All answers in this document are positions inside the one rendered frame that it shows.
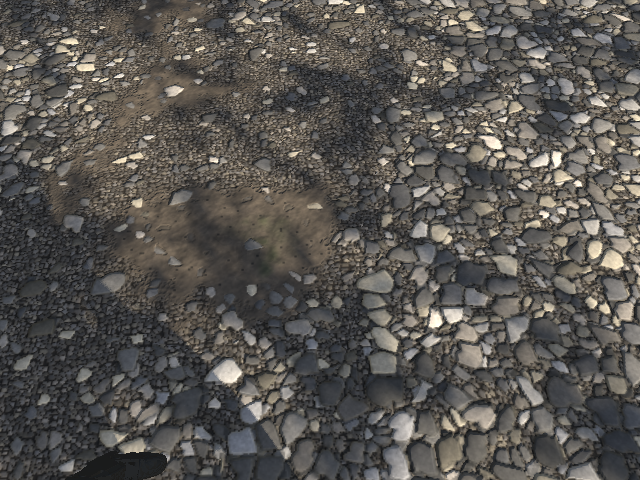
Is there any robot left hand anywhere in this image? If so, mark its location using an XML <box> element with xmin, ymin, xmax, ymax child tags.
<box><xmin>65</xmin><ymin>451</ymin><xmax>167</xmax><ymax>480</ymax></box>

